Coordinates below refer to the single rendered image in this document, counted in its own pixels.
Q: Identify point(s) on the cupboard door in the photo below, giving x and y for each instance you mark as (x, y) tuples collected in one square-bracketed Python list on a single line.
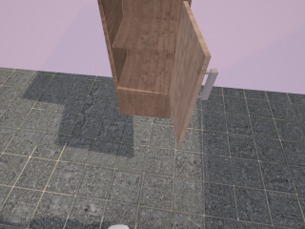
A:
[(191, 61)]

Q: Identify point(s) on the handle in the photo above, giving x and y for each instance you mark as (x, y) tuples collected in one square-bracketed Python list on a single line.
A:
[(212, 75)]

